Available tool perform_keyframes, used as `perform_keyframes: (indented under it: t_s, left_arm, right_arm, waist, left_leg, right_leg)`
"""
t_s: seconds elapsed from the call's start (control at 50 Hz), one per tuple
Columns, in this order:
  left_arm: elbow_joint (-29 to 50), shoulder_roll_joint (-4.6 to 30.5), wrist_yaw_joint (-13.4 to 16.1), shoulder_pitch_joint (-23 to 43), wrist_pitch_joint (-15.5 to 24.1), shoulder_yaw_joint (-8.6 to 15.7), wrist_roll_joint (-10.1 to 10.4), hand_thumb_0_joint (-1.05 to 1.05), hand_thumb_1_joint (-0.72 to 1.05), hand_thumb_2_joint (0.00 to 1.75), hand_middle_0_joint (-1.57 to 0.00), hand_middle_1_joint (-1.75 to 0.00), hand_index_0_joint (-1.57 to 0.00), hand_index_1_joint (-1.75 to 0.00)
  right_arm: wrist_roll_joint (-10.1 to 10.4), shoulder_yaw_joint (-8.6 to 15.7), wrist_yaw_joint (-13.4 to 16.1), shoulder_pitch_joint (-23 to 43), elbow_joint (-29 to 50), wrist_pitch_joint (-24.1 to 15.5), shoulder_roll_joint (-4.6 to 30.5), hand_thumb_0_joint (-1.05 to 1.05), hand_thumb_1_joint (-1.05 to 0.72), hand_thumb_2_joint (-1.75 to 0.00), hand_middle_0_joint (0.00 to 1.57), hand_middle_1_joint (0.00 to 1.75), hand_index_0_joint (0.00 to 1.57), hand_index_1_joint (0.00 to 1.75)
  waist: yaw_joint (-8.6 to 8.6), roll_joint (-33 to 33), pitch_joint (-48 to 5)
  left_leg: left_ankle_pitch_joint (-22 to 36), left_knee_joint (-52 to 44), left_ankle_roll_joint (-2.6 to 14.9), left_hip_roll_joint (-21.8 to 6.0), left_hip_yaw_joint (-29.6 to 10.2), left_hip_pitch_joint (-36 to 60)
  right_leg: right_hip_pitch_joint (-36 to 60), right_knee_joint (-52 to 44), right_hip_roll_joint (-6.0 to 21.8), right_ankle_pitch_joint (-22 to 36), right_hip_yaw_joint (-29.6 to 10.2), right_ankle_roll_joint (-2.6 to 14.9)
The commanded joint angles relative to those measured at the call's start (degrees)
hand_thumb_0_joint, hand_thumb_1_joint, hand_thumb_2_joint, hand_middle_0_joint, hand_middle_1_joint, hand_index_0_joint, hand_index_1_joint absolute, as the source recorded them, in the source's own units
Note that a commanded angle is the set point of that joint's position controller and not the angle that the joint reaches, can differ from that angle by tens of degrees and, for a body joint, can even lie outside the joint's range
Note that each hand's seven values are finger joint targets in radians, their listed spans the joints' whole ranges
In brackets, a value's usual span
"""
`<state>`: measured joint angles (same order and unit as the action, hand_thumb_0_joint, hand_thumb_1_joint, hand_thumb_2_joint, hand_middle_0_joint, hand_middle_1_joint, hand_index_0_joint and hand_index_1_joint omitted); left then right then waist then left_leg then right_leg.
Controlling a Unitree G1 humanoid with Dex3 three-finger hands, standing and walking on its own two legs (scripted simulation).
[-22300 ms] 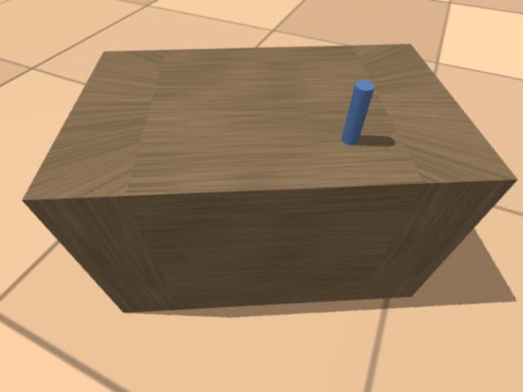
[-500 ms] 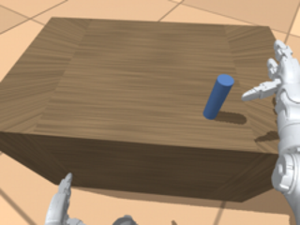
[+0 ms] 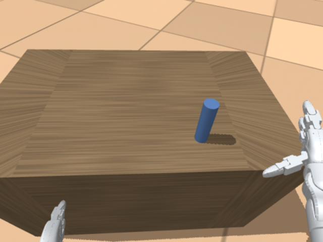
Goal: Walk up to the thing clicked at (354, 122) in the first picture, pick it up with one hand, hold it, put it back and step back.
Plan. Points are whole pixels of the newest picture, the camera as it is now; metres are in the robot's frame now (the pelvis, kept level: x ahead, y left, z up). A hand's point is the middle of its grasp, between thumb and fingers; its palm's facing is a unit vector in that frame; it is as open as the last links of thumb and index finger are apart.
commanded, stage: sink last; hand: right
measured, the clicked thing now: (205, 122) +0.46 -0.13 +0.02
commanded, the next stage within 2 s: home in 0.64 s
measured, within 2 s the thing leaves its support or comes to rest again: neither
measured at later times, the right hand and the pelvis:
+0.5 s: hand (308, 219) +0.14 -0.23 +0.13, palm faces +0.38 +0.84 -0.39, open 17.5 cm; pelvis -0.03 +0.01 +0.00, yaw -2 degrees
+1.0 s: hand (279, 239) +0.13 -0.21 +0.05, palm faces +0.26 +0.91 -0.32, open 17.6 cm; pelvis -0.04 +0.02 +0.01, yaw -1 degrees
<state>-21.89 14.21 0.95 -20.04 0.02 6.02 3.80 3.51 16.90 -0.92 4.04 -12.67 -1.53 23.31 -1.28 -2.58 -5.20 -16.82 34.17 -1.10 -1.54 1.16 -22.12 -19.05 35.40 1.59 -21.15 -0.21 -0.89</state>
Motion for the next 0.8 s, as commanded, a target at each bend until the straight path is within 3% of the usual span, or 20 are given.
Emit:
perform_keyframes:
  t_s: [0.0,0.02,0.04,0.08,0.1,0.12,0.16,0.18,0.24,0.28,0.3,0.32,0.34,0.4,0.46,0.5,0.62,0.64,0.74,0.78]
  left_arm:
    - [10.6,7.87,1.1,4.23,2.02,4.76,-0.16,0.0,-0.54,0.07,-0.05,-0.06,-0.05,-0.06]
    - [10.18,7.19,1.5,3.98,1.85,4.21,-0.37,0.0,-0.54,0.07,-0.05,-0.06,-0.05,-0.06]
    - [9.32,5.88,1.79,3.94,1.92,3.11,-0.58,0.0,-0.54,0.06,-0.05,-0.06,-0.05,-0.05]
    - [8.67,6.24,2.38,4.28,1.79,3.73,-0.95,0.0,-0.54,0.07,-0.05,-0.06,-0.05,-0.06]
    - [9.31,5.62,2.65,5.18,2.07,3.66,-1.05,0.0,-0.54,0.06,-0.05,-0.05,-0.05,-0.05]
    - [8.95,7.81,3.16,4.98,2.19,6.31,-1.35,0.0,-0.54,0.06,-0.05,-0.05,-0.05,-0.05]
    - [6.03,5.98,3.0,3.53,2.48,5.41,-1.45,0.0,-0.53,0.05,-0.05,-0.05,-0.05,-0.05]
    - [6.68,6.89,3.09,3.88,2.88,6.61,-1.38,0.0,-0.53,0.05,-0.05,-0.06,-0.05,-0.05]
    - [8.5,2.68,2.29,3.51,3.64,2.72,-1.35,0.0,-0.53,0.05,-0.05,-0.06,-0.06,-0.05]
    - [6.56,4.11,2.5,2.35,4.04,4.89,-1.21,0.0,-0.53,0.05,-0.05,-0.06,-0.06,-0.05]
    - [7.57,6.17,2.75,2.93,4.44,6.89,-1.5,0.0,-0.54,0.05,-0.05,-0.05,-0.06,-0.05]
    - [6.16,5.11,2.72,2.64,4.44,5.82,-1.72,0.0,-0.53,0.05,-0.05,-0.06,-0.06,-0.05]
    - [6.94,5.86,2.97,3.78,4.93,6.45,-1.74,0.0,-0.53,0.04,-0.05,-0.05,-0.06,-0.05]
    - [4.79,7.25,3.6,3.45,6.15,8.82,-2.14,0.0,-0.53,0.04,-0.05,-0.05,-0.06,-0.04]
    - [6.75,5.35,3.38,4.45,7.37,6.26,-2.23,0.0,-0.53,0.04,-0.05,-0.06,-0.06,-0.05]
    - [5.92,2.2,3.11,4.79,7.78,3.22,-2.35,0.0,-0.54,0.05,-0.05,-0.06,-0.06,-0.05]
    - [4.82,5.06,3.11,6.77,9.7,4.82,-2.75,0.0,-0.56,0.07,-0.06,-0.06,-0.05,-0.07]
    - [3.08,2.52,2.71,6.2,9.74,2.52,-2.73,0.0,-0.56,0.08,-0.06,-0.06,-0.05,-0.07]
    - [5.65,6.7,2.8,6.84,10.58,6.29,-2.88,0.0,-0.48,0.17,-0.11,-0.15,-0.12,-0.16]
    - [3.84,2.98,2.22,5.91,10.54,2.63,-2.64,0.0,-0.32,0.33,-0.12,-0.17,-0.12,-0.16]
  right_arm:
    - [1.21,6.16,2.31,5.56,33.18,-5.17,13.61,0.0,0.54,-0.05,0.06,0.05,0.05,0.05]
    - [1.19,6.83,3.03,1.58,35.59,-5.28,13.55,0.0,0.56,-0.05,0.06,0.05,0.05,0.05]
    - [1.14,4.99,3.2,-3.03,36.07,-5.42,10.19,0.0,0.57,-0.05,0.06,0.05,0.05,0.05]
    - [1.03,5.75,3.69,-12.22,35.42,-5.14,8.74,0.0,0.56,-0.05,0.06,0.05,0.05,0.05]
    - [1.22,5.16,3.71,-11.43,41.57,-5.89,8.22,0.0,0.57,-0.05,0.06,0.05,0.05,0.05]
    - [1.13,6.67,4.03,-13.11,43.63,-6.38,9.15,0.0,0.56,-0.05,0.06,0.05,0.05,0.05]
    - [1.39,4.07,3.68,-21.02,44.5,-6.71,4.99,0.0,0.56,-0.05,0.06,0.05,0.05,0.05]
    - [1.4,5.04,3.63,-24.5,43.62,-6.82,4.86,0.0,0.55,-0.05,0.06,0.05,0.05,0.05]
    - [1.41,3.43,2.93,-29.33,47.44,-8.31,1.98,0.0,0.54,-0.05,0.05,0.05,0.05,0.05]
    - [1.55,3.28,2.52,-32.82,44.92,-8.74,1.12,0.0,0.55,-0.04,0.05,0.05,0.05,0.05]
    - [1.34,3.92,2.6,-30.63,46.25,-9.0,2.16,0.0,0.56,-0.04,0.05,0.05,0.05,0.05]
    - [1.29,5.35,2.75,-27.73,47.47,-9.71,3.51,0.0,0.55,-0.04,0.05,0.05,0.05,0.05]
    - [1.19,4.52,2.58,-27.67,46.7,-10.04,2.77,0.0,0.55,-0.04,0.05,0.05,0.05,0.05]
    - [0.83,6.31,2.98,-28.04,44.73,-10.86,3.44,0.0,0.55,-0.04,0.05,0.05,0.05,0.05]
    - [0.55,5.6,2.93,-29.48,41.6,-12.04,2.21,0.0,0.54,-0.05,0.05,0.05,0.05,0.05]
    - [0.45,7.06,3.04,-28.87,42.14,-13.45,3.81,0.0,0.54,-0.05,0.05,0.05,0.05,0.05]
    - [0.17,5.13,2.96,-28.53,41.89,-15.16,2.78,0.0,0.53,-0.05,0.05,0.05,0.05,0.05]
    - [0.08,4.5,2.82,-29.98,41.69,-15.49,2.2,0.0,0.52,-0.05,0.05,0.05,0.05,0.05]
    - [0.13,6.63,2.93,-30.67,37.39,-16.68,3.25,0.0,0.57,-0.04,0.05,0.05,0.05,0.05]
    - [0.15,4.17,2.49,-32.34,33.03,-16.98,0.5,0.0,0.58,-0.04,0.05,0.05,0.05,0.05]
  waist:
    - [-0.05,-2.4,-10.68]
    - [-0.69,-3.58,-11.06]
    - [-0.63,-2.05,-9.13]
    - [-1.21,-0.47,-5.84]
    - [-0.89,-1.42,-6.01]
    - [-0.89,-2.77,-7.19]
    - [-1.18,-1.33,-1.43]
    - [-1.19,-0.01,-0.59]
    - [-1.62,3.05,0.48]
    - [-0.94,3.78,3.68]
    - [0.07,3.21,1.99]
    - [-0.14,3.21,2.84]
    - [0.32,3.64,3.98]
    - [0.01,3.37,4.12]
    - [-0.82,5.62,4.61]
    - [-2.14,3.94,3.78]
    - [-1.53,0.8,3.28]
    - [-2.11,-0.34,5.15]
    - [-1.28,3.98,4.67]
    - [-1.58,4.38,7.95]
  left_leg:
    - [17.95,-2.92,1.77,1.6,3.06,9.67]
    - [18.24,-3.08,1.85,1.43,2.97,10.63]
    - [18.61,-2.95,1.69,1.4,2.98,10.64]
    - [15.81,-3.76,1.39,1.09,2.87,10.62]
    - [14.88,-3.8,1.31,1.03,2.97,10.42]
    - [14.71,-3.69,1.49,1.03,2.95,10.79]
    - [11.52,-4.36,1.46,1.23,3.62,9.07]
    - [10.35,-4.76,1.26,1.01,3.48,8.83]
    - [8.37,-5.74,0.66,0.51,3.41,9.05]
    - [6.82,-6.07,0.53,0.59,3.52,6.97]
    - [7.1,-6.0,0.49,0.51,3.32,7.12]
    - [5.81,-6.5,0.39,0.18,3.07,6.72]
    - [4.11,-6.75,0.35,0.21,3.07,5.61]
    - [1.63,-7.06,0.47,0.19,3.32,5.64]
    - [0.01,-7.96,0.42,-0.08,3.31,6.46]
    - [-0.15,-9.15,0.38,-1.15,1.76,7.74]
    - [1.21,-8.88,0.66,-0.27,2.55,8.7]
    - [-0.16,-9.28,0.74,-0.38,2.49,8.58]
    - [-1.4,-10.34,0.74,0.51,3.63,9.86]
    - [-3.61,-11.69,0.63,-0.06,2.81,8.82]
  right_leg:
    - [6.16,-5.19,-0.91,24.14,1.92,0.47]
    - [6.37,-5.26,-1.04,24.85,1.85,0.36]
    - [6.03,-5.17,-1.02,24.72,1.88,0.38]
    - [3.52,-5.73,-1.27,20.49,2.01,0.83]
    - [4.33,-5.94,-1.25,19.48,2.1,0.92]
    - [5.38,-6.16,-1.19,19.87,2.03,0.74]
    - [2.85,-6.99,-1.08,17.05,1.76,0.84]
    - [2.4,-7.05,-1.33,15.18,1.99,1.11]
    - [1.63,-6.87,-1.93,12.64,2.54,1.65]
    - [1.25,-7.32,-1.93,11.07,2.54,1.8]
    - [2.36,-7.47,-1.98,11.06,2.44,1.79]
    - [2.4,-7.45,-2.24,9.63,2.36,1.85]
    - [2.39,-7.86,-2.17,7.78,2.21,1.95]
    - [2.74,-8.72,-2.09,5.68,1.69,1.87]
    - [2.18,-8.73,-2.35,5.26,1.8,1.76]
    - [2.32,-7.9,-3.14,6.41,2.62,1.54]
    - [2.75,-10.17,-2.69,5.74,2.17,1.38]
    - [2.07,-10.55,-2.83,4.57,2.33,1.3]
    - [2.55,-12.0,-2.16,3.82,1.56,1.58]
    - [2.01,-12.07,-2.47,2.73,2.17,1.51]
